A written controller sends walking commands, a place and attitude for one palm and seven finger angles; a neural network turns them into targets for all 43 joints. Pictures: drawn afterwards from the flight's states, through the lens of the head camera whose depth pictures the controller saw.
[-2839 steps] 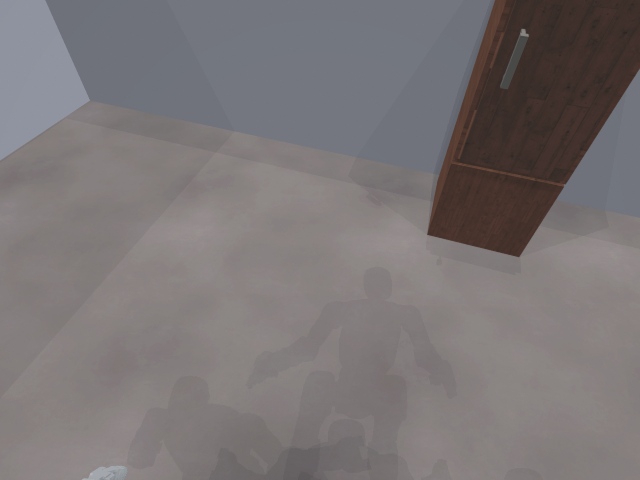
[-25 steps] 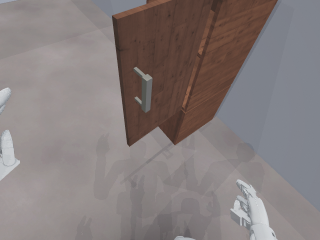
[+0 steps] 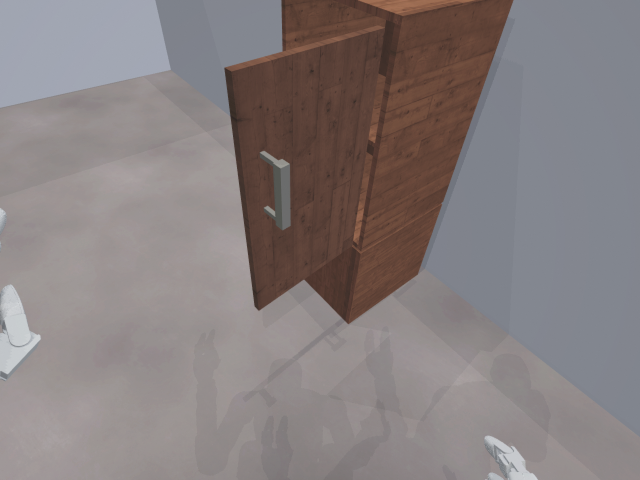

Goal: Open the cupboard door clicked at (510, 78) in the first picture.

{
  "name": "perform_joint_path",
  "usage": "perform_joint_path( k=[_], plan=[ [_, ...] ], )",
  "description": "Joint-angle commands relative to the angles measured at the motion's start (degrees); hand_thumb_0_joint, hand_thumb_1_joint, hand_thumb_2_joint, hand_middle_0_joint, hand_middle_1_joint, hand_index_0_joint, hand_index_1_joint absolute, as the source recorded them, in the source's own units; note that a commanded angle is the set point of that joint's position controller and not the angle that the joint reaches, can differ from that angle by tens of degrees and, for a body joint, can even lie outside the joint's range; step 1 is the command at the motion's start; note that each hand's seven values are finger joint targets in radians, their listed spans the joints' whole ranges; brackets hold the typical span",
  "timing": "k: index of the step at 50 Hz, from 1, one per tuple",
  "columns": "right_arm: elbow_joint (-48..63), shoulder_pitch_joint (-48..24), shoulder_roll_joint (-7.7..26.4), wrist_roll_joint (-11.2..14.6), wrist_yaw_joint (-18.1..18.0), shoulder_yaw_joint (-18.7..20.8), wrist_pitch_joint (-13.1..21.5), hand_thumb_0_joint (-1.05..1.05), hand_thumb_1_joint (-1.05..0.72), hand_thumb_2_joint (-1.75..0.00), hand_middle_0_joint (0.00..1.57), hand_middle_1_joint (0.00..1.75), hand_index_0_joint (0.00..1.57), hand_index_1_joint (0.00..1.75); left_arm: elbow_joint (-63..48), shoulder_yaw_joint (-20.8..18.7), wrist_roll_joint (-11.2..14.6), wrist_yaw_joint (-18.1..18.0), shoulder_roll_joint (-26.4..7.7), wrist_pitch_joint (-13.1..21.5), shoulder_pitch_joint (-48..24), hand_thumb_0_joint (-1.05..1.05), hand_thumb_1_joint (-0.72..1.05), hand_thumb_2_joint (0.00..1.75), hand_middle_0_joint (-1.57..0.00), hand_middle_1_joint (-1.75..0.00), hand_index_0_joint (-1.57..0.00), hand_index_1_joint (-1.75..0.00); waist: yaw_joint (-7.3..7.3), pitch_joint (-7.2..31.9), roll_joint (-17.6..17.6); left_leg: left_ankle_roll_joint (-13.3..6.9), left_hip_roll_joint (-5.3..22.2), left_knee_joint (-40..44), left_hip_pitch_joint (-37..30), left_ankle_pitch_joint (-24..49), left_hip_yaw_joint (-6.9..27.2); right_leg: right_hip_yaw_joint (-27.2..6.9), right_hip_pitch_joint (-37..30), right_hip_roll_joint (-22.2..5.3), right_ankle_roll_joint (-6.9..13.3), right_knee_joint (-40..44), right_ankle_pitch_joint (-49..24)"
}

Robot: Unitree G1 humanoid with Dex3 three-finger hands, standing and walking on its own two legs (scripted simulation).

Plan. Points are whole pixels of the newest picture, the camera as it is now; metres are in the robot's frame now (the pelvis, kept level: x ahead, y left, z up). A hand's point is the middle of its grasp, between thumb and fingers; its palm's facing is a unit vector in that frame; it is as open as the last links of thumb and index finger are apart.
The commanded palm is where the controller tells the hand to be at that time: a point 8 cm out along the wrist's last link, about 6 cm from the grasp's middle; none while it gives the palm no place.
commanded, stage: stop stepping back and stand still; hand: left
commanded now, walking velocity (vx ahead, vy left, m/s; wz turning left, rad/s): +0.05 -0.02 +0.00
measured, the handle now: (274, 191) +0.59 +0.10 +0.03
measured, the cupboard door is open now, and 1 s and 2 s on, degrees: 94 94 94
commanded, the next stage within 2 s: let the arm hang, fingers relaxed in 0.16 s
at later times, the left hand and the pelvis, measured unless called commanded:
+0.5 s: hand out of the picture +0.08 +0.19 -0.14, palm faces +0.04 -0.97 -0.25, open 7.4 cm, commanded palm none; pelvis -0.02 -0.01 +0.00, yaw +4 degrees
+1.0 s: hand out of the picture -0.06 +0.20 -0.16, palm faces +0.10 -0.96 -0.27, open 7.3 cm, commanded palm none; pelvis -0.04 +0.00 +0.01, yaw +4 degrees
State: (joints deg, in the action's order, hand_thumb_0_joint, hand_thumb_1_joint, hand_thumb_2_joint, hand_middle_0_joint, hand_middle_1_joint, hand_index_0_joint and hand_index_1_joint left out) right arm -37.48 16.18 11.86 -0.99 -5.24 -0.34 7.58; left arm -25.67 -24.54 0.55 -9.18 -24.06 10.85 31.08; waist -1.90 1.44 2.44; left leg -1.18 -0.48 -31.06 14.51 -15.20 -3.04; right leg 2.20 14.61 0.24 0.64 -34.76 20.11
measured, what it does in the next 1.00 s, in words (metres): stands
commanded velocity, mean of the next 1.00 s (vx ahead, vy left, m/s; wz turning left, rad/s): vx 0.00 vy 0.00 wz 0.00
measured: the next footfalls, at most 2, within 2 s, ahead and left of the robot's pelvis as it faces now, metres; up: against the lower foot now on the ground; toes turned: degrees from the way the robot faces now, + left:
none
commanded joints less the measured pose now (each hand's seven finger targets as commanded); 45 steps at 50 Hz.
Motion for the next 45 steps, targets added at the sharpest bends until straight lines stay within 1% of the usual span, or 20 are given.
perform_joint_path(
  k=[1,4,5,6,7,9,12,13,14,15,16,18,19,20,21,22,24,29,37,45],
  plan=[
    [9.0,-7.9,7.8,0.3,0.2,2.4,4.2,0.00,-0.90,-0.90,0.20,0.30,0.20,0.30,-10.7,-6.0,-0.1,-0.8,-9.3,4.3,-2.5,0.00,0.90,0.90,-0.20,-0.30,-0.20,-0.30,1.26,-1.9,-7.2,-3.5,9.0,10.6,7.9,-3.4,9.6,-2.5,-5.7,-1.8,0.6,8.3,-5.2],
    [8.8,-6.6,7.0,0.8,1.1,3.1,3.8,0.00,-0.90,-0.90,0.20,0.30,0.20,0.30,-9.8,-5.6,1.0,-0.3,-9.2,4.5,-1.6,0.00,0.90,0.90,-0.20,-0.30,-0.20,-0.30,1.00,0.7,3.0,0.0,1.8,-5.3,6.6,-3.9,2.2,-19.5,-1.9,-12.0,5.6,18.5,0.5],
    [8.4,-6.5,6.6,0.8,1.3,3.1,3.5,0.00,-0.90,-0.90,0.20,0.30,0.20,0.30,-10.2,-5.8,1.1,-0.5,-9.6,4.5,-2.6,0.00,0.90,0.90,-0.20,-0.30,-0.20,-0.30,1.03,0.2,4.1,0.4,1.4,-9.9,6.6,-4.1,1.8,-22.0,-0.7,-14.9,7.4,20.7,1.1],
    [8.5,-6.8,6.7,0.9,1.3,3.0,3.3,0.00,-0.90,-0.90,0.20,0.30,0.20,0.30,-10.6,-6.2,1.0,-0.6,-10.0,4.4,-3.4,0.00,0.90,0.90,-0.20,-0.30,-0.20,-0.30,1.17,0.1,3.3,0.6,1.6,-11.4,7.4,-4.8,2.5,-22.0,-1.5,-15.7,8.5,20.5,-2.6],
    [8.3,-6.7,6.3,0.8,1.3,2.7,3.2,0.00,-0.90,-0.90,0.20,0.30,0.20,0.30,-10.4,-6.5,0.9,-0.6,-10.1,4.6,-3.8,0.00,0.90,0.90,-0.20,-0.30,-0.20,-0.30,1.06,-0.1,2.7,0.5,2.3,-8.8,6.4,-5.2,3.2,-18.5,-1.8,-15.4,8.2,19.0,-6.9],
    [8.3,-6.9,6.1,0.7,1.0,2.3,3.1,0.00,-0.90,-0.90,0.20,0.30,0.20,0.30,-9.4,-6.5,0.9,-0.7,-9.6,4.6,-3.2,0.00,0.90,0.90,-0.20,-0.30,-0.20,-0.30,0.74,0.7,1.1,0.1,2.6,2.5,-0.3,1.9,3.1,-11.8,-1.1,-11.1,4.7,15.0,-10.2],
    [9.2,-8.6,7.1,0.6,0.3,2.4,3.3,0.00,-0.90,-0.90,0.20,0.30,0.20,0.30,-10.0,-6.0,0.8,-0.4,-9.4,4.8,-2.7,0.00,0.90,0.90,-0.20,-0.30,-0.20,-0.30,1.72,0.2,-7.4,-1.1,6.6,9.1,-3.6,11.0,7.8,-6.6,-0.5,-4.0,0.6,11.3,-11.1],
    [-5.3,-7.9,17.1,0.3,5.6,5.7,3.2,0.00,-0.90,-0.90,0.20,0.30,0.20,0.30,32.3,17.3,-3.9,8.0,2.1,-5.7,-7.6,0.00,0.90,0.90,-0.20,-0.30,-0.20,-0.30,-1.76,-3.8,-10.9,-3.5,8.8,2.3,3.6,23.0,12.7,-0.9,6.3,-4.8,0.5,-2.4,-17.6],
    [-4.2,-4.3,12.9,0.7,5.3,5.3,-0.9,0.00,-0.90,-0.90,0.20,0.30,0.20,0.30,34.1,16.1,-2.6,8.8,4.8,-10.1,-6.3,0.00,0.90,0.90,-0.20,-0.30,-0.20,-0.30,0.14,-0.7,-11.3,-5.5,11.2,6.4,4.8,28.5,14.6,-1.4,3.7,-2.3,0.2,-6.7,-7.4],
    [-3.6,-4.6,11.6,-0.1,4.9,4.3,-2.3,0.00,-0.90,-0.90,0.20,0.30,0.20,0.30,35.5,17.4,-2.3,8.7,7.0,-11.2,-7.5,0.00,0.90,0.90,-0.20,-0.30,-0.20,-0.30,0.45,1.0,-9.1,-8.2,14.5,8.5,6.5,24.5,19.0,-2.5,5.1,-1.1,0.0,-11.1,5.7],
    [-2.9,-4.3,11.5,-0.9,4.7,4.0,-2.8,0.00,-0.90,-0.90,0.20,0.30,0.20,0.30,37.8,17.9,-2.4,8.7,6.3,-11.2,-10.2,0.00,0.90,0.90,-0.20,-0.30,-0.20,-0.30,0.49,1.5,-3.7,-9.5,15.1,9.1,4.4,25.5,21.4,-4.5,7.0,-0.7,0.1,-13.7,8.9],
    [-3.4,-6.0,11.6,-1.5,4.5,3.3,-3.8,0.00,-0.90,-0.90,0.20,0.30,0.20,0.30,44.8,18.5,-2.3,8.7,5.4,-10.4,-11.2,0.00,0.90,0.90,-0.20,-0.30,-0.20,-0.30,2.71,5.1,2.7,-9.1,13.3,5.3,1.0,31.1,18.6,-4.5,2.5,-1.2,0.1,-5.0,3.6],
    [-4.2,-7.2,11.9,-1.1,4.5,3.3,-4.1,0.00,-0.90,-0.90,0.20,0.30,0.20,0.30,49.3,18.6,-2.5,8.6,4.0,-10.1,-10.8,0.00,0.90,0.90,-0.20,-0.30,-0.20,-0.30,3.88,6.6,3.9,-6.4,10.0,2.6,1.8,30.0,14.6,-4.9,-3.8,-1.8,0.3,2.1,-9.4],
    [-5.4,-7.5,10.5,-0.4,4.6,3.3,-4.4,0.00,-0.90,-0.90,0.20,0.30,0.20,0.30,53.4,18.7,-2.7,8.4,1.5,-9.9,-12.1,0.00,0.90,0.90,-0.20,-0.30,-0.20,-0.30,3.41,5.5,6.6,-2.9,5.1,0.8,3.9,20.8,10.3,-9.7,-6.4,-4.8,1.6,6.7,-18.9],
    [-6.4,-6.3,9.4,0.1,5.0,3.0,-5.1,0.00,-0.90,-0.90,0.20,0.30,0.20,0.30,56.7,19.2,-2.5,8.4,-0.2,-9.9,-14.8,0.00,0.90,0.90,-0.20,-0.30,-0.20,-0.30,1.48,2.0,3.4,-0.9,2.2,1.1,3.3,8.4,7.8,-13.7,-2.4,-9.7,3.5,10.9,-17.3],
    [-8.1,-6.3,8.6,-0.2,5.1,2.8,-6.3,0.00,-0.90,-0.90,0.20,0.30,0.20,0.30,60.2,20.1,-2.2,8.6,-0.8,-10.1,-17.9,0.00,0.90,0.90,-0.20,-0.30,-0.20,-0.30,0.35,-0.1,2.6,-0.4,0.7,0.8,1.0,2.9,6.4,-15.2,2.2,-10.5,4.7,13.6,-11.5],
    [-11.4,-5.9,7.8,-0.6,4.8,2.4,-7.5,0.00,-0.90,-0.90,0.20,0.30,0.20,0.30,66.6,21.2,-1.9,8.4,0.2,-10.1,-20.7,0.00,0.90,0.90,-0.20,-0.30,-0.20,-0.30,-0.17,-2.0,4.7,-0.2,0.6,1.0,-2.6,3.7,5.9,-14.5,4.9,-9.0,4.8,16.4,-8.1],
    [-17.7,-5.1,5.9,-0.6,4.0,1.8,-7.5,0.00,-0.90,-0.90,0.20,0.30,0.20,0.30,79.1,21.9,-1.2,8.0,4.6,-10.1,-16.4,0.00,0.90,0.90,-0.20,-0.30,-0.20,-0.30,1.47,-1.1,-12.2,-0.7,4.4,9.2,-1.9,4.6,9.9,-10.0,-1.6,-4.5,2.9,15.2,-6.6],
    [-23.1,-0.1,6.0,-0.3,3.5,2.2,-8.1,0.00,-0.90,-0.90,0.20,0.30,0.20,0.30,87.3,22.4,-1.0,7.9,4.9,-10.4,-15.2,0.00,0.90,0.90,-0.20,-0.30,-0.20,-0.30,1.20,-3.9,-3.8,-1.1,4.7,11.6,-1.6,-0.6,10.5,-8.6,-0.6,-4.4,3.2,18.0,-0.2],
    [-24.6,0.8,6.7,-0.4,3.6,2.7,-8.0,0.00,-0.90,-0.90,0.20,0.30,0.20,0.30,89.0,22.0,-1.2,7.7,4.3,-10.6,-14.8,0.00,0.90,0.90,-0.20,-0.30,-0.20,-0.30,1.62,-6.0,-2.2,-1.4,4.8,13.5,0.3,-4.1,11.5,-8.2,0.1,-4.3,3.1,17.2,2.5]
  ],
)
